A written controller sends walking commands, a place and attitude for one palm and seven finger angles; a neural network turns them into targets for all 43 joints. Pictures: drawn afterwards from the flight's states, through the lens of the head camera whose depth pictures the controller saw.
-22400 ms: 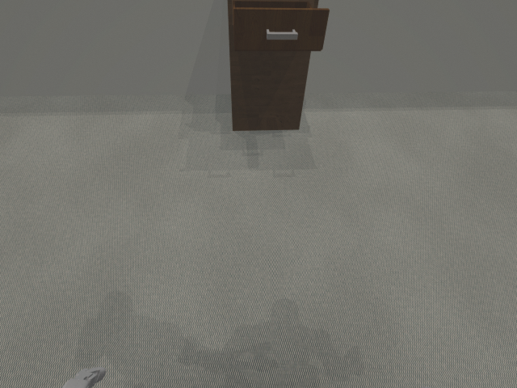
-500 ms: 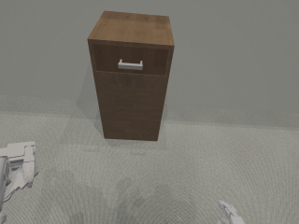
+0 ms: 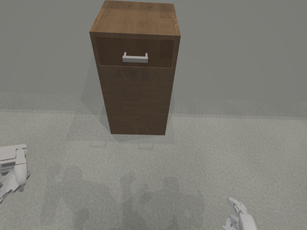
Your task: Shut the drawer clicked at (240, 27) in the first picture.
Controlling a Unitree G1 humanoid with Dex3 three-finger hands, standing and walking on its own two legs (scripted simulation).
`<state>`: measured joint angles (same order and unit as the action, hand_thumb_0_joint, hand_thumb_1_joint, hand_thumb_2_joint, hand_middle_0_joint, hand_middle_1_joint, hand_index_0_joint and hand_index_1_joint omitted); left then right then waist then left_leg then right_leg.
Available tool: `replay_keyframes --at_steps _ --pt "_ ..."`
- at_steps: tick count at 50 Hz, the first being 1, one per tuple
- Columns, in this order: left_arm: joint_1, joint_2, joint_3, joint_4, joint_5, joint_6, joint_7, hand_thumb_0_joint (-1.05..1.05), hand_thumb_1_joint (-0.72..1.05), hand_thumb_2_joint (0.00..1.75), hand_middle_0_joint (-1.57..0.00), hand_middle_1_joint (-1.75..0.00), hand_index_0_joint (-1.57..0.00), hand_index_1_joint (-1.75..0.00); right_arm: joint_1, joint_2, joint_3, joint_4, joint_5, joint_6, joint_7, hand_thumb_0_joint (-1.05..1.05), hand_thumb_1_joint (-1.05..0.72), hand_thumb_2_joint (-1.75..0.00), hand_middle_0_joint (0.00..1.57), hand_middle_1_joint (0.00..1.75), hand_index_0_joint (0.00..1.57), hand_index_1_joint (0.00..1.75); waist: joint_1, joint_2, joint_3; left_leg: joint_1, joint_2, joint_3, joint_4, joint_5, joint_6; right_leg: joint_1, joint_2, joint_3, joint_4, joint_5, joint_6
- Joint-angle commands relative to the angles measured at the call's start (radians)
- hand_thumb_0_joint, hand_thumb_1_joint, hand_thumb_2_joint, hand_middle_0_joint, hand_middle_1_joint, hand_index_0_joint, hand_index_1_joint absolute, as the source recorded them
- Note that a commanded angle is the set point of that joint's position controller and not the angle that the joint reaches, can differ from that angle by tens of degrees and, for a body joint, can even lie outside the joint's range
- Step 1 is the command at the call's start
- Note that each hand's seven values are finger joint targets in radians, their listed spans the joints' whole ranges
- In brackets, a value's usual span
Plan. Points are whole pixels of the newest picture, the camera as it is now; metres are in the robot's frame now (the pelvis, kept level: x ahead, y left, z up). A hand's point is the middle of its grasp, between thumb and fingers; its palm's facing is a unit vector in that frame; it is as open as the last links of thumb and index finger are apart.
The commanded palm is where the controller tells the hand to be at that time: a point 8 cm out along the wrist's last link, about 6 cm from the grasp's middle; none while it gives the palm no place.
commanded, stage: let the arm hang, fingers relaxed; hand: left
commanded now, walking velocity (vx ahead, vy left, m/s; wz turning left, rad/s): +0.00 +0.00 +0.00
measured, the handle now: (135, 56) +0.90 +0.15 -0.04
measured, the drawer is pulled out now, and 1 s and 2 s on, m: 0.00 0.00 0.00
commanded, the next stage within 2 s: look to check the result in 1.12 s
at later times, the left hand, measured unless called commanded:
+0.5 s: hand out of the picture -0.05 +0.18 -0.18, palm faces +0.06 -0.97 -0.24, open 4.3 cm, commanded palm none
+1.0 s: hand out of the picture +0.06 +0.15 -0.17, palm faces +0.04 -0.98 -0.21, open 7.3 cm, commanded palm none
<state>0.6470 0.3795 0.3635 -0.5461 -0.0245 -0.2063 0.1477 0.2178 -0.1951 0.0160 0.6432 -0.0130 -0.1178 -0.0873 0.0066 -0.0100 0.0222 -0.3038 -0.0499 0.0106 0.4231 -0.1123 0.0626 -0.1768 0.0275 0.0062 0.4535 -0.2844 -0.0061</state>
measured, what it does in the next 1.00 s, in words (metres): stands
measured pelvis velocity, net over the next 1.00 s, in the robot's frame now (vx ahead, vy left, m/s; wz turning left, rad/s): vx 0.02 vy -0.03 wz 0.03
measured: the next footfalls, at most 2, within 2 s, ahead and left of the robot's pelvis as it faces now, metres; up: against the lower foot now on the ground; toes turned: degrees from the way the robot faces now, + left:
none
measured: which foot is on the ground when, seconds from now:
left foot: down 0.00-1.00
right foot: down 0.00-1.00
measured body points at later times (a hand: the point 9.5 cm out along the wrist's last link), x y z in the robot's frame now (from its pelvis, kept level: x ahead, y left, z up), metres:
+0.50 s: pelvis -0.01 -0.03 +0.00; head +0.02 -0.01 +0.45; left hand -0.05 +0.23 -0.16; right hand +0.03 -0.30 -0.14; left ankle +0.07 +0.07 -0.74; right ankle -0.02 -0.12 -0.74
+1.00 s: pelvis +0.02 -0.03 +0.00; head +0.03 -0.04 +0.45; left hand +0.06 +0.20 -0.15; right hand +0.05 -0.26 -0.16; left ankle +0.07 +0.07 -0.74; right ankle -0.02 -0.12 -0.74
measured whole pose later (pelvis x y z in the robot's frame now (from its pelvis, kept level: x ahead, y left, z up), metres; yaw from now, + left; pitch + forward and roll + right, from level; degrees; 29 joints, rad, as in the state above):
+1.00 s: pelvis +0.02 -0.03 +0.00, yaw +2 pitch -2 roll +0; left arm 0.20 0.16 0.00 1.11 0.00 -0.02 0.03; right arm 0.20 -0.17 0.00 1.13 -0.02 0.00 -0.03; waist -0.02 0.01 0.05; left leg -0.25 -0.03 -0.03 0.42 -0.14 0.02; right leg -0.08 0.05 -0.02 0.40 -0.28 -0.05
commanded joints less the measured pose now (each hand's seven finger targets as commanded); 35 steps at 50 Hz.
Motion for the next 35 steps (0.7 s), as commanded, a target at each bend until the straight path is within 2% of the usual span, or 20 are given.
replay_keyframes --at_steps 1,2,3,4,5,7,8,10,13,14,15,16,19,21,24,25,26,30,31,35 --pt "-0.179 0.010 -0.239 0.667 0.080 0.104 -0.129 0.00 0.90 0.90 -1.40 -1.60 -1.40 -1.60 -0.145 -0.338 -0.108 0.101 0.007 -0.078 0.072 0.00 -0.90 -0.90 0.20 0.30 0.20 0.30 -0.036 0.112 0.032 -0.084 0.182 -0.265 -0.004 0.081 0.015 -0.118 -0.090 0.018 0.079 0.111 -0.015" --pt "-0.155 0.019 -0.223 0.703 0.059 0.178 -0.143 0.00 0.90 0.90 -1.36 -1.56 -1.36 -1.56 -0.073 -0.254 -0.098 0.084 0.028 -0.009 0.078 0.00 -0.90 -0.90 0.20 0.30 0.20 0.30 -0.017 0.007 -0.099 0.059 0.157 -0.159 0.089 0.261 -0.013 -0.092 -0.114 0.058 0.019 0.161 -0.008" --pt "-0.154 0.005 -0.241 0.685 0.055 0.193 -0.146 0.00 0.90 0.90 -1.32 -1.51 -1.32 -1.51 -0.056 -0.226 -0.096 0.057 0.035 -0.001 0.077 0.00 -0.90 -0.90 0.20 0.30 0.20 0.30 -0.021 -0.014 -0.140 0.129 0.147 -0.138 0.152 0.264 -0.027 -0.130 -0.137 0.072 0.001 0.179 -0.017" --pt "-0.214 -0.001 -0.247 0.715 0.054 0.187 -0.147 0.00 0.90 0.90 -1.28 -1.47 -1.28 -1.47 -0.042 -0.224 -0.095 0.077 0.028 0.009 0.082 0.00 -0.90 -0.90 0.20 0.30 0.20 0.30 -0.025 -0.087 -0.158 0.121 0.152 -0.177 0.167 0.162 -0.018 -0.175 -0.141 0.073 0.012 0.063 -0.043" --pt "-0.252 0.013 -0.246 0.761 0.061 0.186 -0.144 0.00 0.90 0.90 -1.24 -1.43 -1.24 -1.43 -0.021 -0.226 -0.091 0.077 0.021 0.026 0.083 0.00 -0.90 -0.90 0.20 0.30 0.20 0.30 -0.029 -0.163 -0.168 0.116 0.148 -0.192 0.160 0.204 -0.010 -0.150 -0.126 0.066 0.038 0.084 -0.055" --pt "-0.296 0.023 -0.254 0.865 0.063 0.195 -0.140 0.00 0.90 0.90 -1.16 -1.34 -1.16 -1.34 -0.046 -0.253 -0.088 0.091 0.007 0.047 0.081 0.00 -0.90 -0.90 0.20 0.30 0.20 0.30 -0.019 -0.189 -0.151 0.085 0.151 -0.218 0.128 0.193 0.012 -0.124 -0.102 0.061 0.059 0.048 -0.065" --pt "-0.322 0.030 -0.260 0.929 0.061 0.200 -0.140 0.00 0.90 0.90 -1.12 -1.30 -1.12 -1.30 -0.066 -0.261 -0.086 0.103 0.001 0.057 0.081 0.00 -0.90 -0.90 0.20 0.30 0.20 0.30 -0.016 -0.161 -0.117 0.056 0.153 -0.232 0.091 0.133 0.020 -0.125 -0.098 0.060 0.050 0.002 -0.063" --pt "-0.355 0.050 -0.274 1.049 0.055 0.211 -0.139 0.00 0.90 0.90 -1.04 -1.21 -1.04 -1.21 -0.098 -0.262 -0.076 0.120 -0.008 0.077 0.082 0.00 -0.90 -0.90 0.20 0.30 0.20 0.30 -0.005 -0.006 -0.022 -0.026 0.151 -0.265 -0.015 -0.021 0.023 -0.113 -0.082 0.069 0.033 -0.098 -0.057" --pt "-0.349 0.057 -0.292 1.219 0.048 0.213 -0.138 0.00 0.90 0.90 -0.92 -1.08 -0.92 -1.08 -0.109 -0.237 -0.064 0.164 -0.013 0.099 0.080 0.00 -0.90 -0.90 0.20 0.30 0.20 0.30 0.008 0.140 0.031 -0.073 0.128 -0.266 -0.104 -0.201 0.014 -0.068 -0.079 0.089 -0.016 -0.124 -0.061" --pt "-0.342 0.056 -0.297 1.269 0.047 0.210 -0.139 0.00 0.90 0.90 -0.88 -1.04 -0.88 -1.04 -0.102 -0.224 -0.063 0.181 -0.013 0.105 0.079 0.00 -0.90 -0.90 0.20 0.30 0.20 0.30 0.007 0.150 0.026 -0.058 0.117 -0.254 -0.108 -0.232 0.007 -0.068 -0.083 0.100 -0.039 -0.132 -0.069" --pt "-0.341 0.062 -0.303 1.307 0.046 0.208 -0.139 0.00 0.90 0.90 -0.84 -0.99 -0.84 -0.99 -0.088 -0.222 -0.063 0.194 -0.010 0.110 0.078 0.00 -0.90 -0.90 0.20 0.30 0.20 0.30 0.004 0.138 0.030 -0.043 0.111 -0.245 -0.104 -0.245 0.002 -0.073 -0.086 0.102 -0.063 -0.144 -0.073" --pt "-0.332 0.047 -0.308 1.349 0.044 0.204 -0.141 0.00 0.90 0.90 -0.80 -0.95 -0.80 -0.95 -0.071 -0.206 -0.062 0.212 -0.010 0.113 0.076 0.00 -0.90 -0.90 0.20 0.30 0.20 0.30 0.000 0.131 0.003 -0.010 0.104 -0.230 -0.097 -0.255 -0.003 -0.077 -0.096 0.113 -0.087 -0.160 -0.079" --pt "-0.324 0.007 -0.305 1.438 0.045 0.199 -0.139 0.00 0.90 0.90 -0.68 -0.82 -0.68 -0.82 -0.019 -0.172 -0.066 0.264 -0.012 0.124 0.068 0.00 -0.90 -0.90 0.20 0.30 0.20 0.30 -0.017 0.158 -0.022 0.069 0.089 -0.193 -0.053 -0.247 -0.014 -0.121 -0.114 0.127 -0.142 -0.214 -0.095" --pt "-0.325 0.013 -0.313 1.486 0.040 0.194 -0.139 0.00 0.90 0.90 -0.60 -0.73 -0.60 -0.73 0.009 -0.169 -0.067 0.293 -0.008 0.127 0.065 0.00 -0.90 -0.90 0.20 0.30 0.20 0.30 -0.023 0.103 -0.041 0.115 0.093 -0.184 -0.023 -0.191 -0.014 -0.124 -0.125 0.130 -0.169 -0.190 -0.098" --pt "-0.349 0.005 -0.325 1.541 0.035 0.191 -0.136 0.00 0.90 0.90 -0.48 -0.60 -0.48 -0.60 0.039 -0.169 -0.066 0.340 -0.005 0.127 0.062 0.00 -0.90 -0.90 0.20 0.30 0.20 0.30 -0.032 0.052 0.002 0.139 0.103 -0.174 -0.001 -0.116 -0.016 -0.152 -0.133 0.120 -0.190 -0.161 -0.098" --pt "-0.345 0.005 -0.327 1.557 0.035 0.190 -0.134 0.00 0.90 0.90 -0.44 -0.56 -0.44 -0.56 0.043 -0.172 -0.066 0.348 -0.003 0.126 0.061 0.00 -0.90 -0.90 0.20 0.30 0.20 0.30 -0.032 0.033 0.010 0.144 0.111 -0.173 -0.002 -0.091 -0.015 -0.151 -0.129 0.113 -0.192 -0.141 -0.094" --pt "-0.346 -0.003 -0.331 1.573 0.033 0.191 -0.133 0.00 0.90 0.90 -0.40 -0.52 -0.40 -0.52 0.045 -0.170 -0.063 0.362 -0.003 0.126 0.060 0.00 -0.90 -0.90 0.20 0.30 0.20 0.30 -0.031 0.044 0.040 0.132 0.116 -0.178 -0.015 -0.083 -0.013 -0.153 -0.126 0.106 -0.190 -0.130 -0.092" --pt "-0.313 -0.014 -0.337 1.629 0.031 0.194 -0.127 0.00 0.90 0.90 -0.24 -0.34 -0.24 -0.34 0.051 -0.170 -0.055 0.399 -0.001 0.120 0.054 0.00 -0.90 -0.90 0.20 0.30 0.20 0.30 -0.011 0.036 0.048 0.100 0.137 -0.197 -0.064 -0.060 0.000 -0.080 -0.105 0.082 -0.161 -0.057 -0.079" --pt "-0.316 -0.017 -0.338 1.638 0.030 0.195 -0.126 0.00 0.90 0.90 -0.20 -0.30 -0.20 -0.30 0.052 -0.161 -0.053 0.407 -0.001 0.120 0.054 0.00 -0.90 -0.90 0.20 0.30 0.20 0.30 -0.013 0.027 0.055 0.095 0.136 -0.196 -0.074 -0.064 -0.002 -0.074 -0.106 0.076 -0.158 -0.059 -0.078" --pt "-0.318 -0.026 -0.340 1.652 0.029 0.193 -0.120 0.00 0.90 0.90 -0.20 -0.30 -0.20 -0.30 0.054 -0.149 -0.051 0.428 -0.001 0.119 0.055 0.00 -0.90 -0.90 0.20 0.30 0.20 0.30 -0.010 -0.022 0.039 0.119 0.127 -0.169 -0.058 -0.016 -0.007 -0.058 -0.114 0.077 -0.167 -0.033 -0.073"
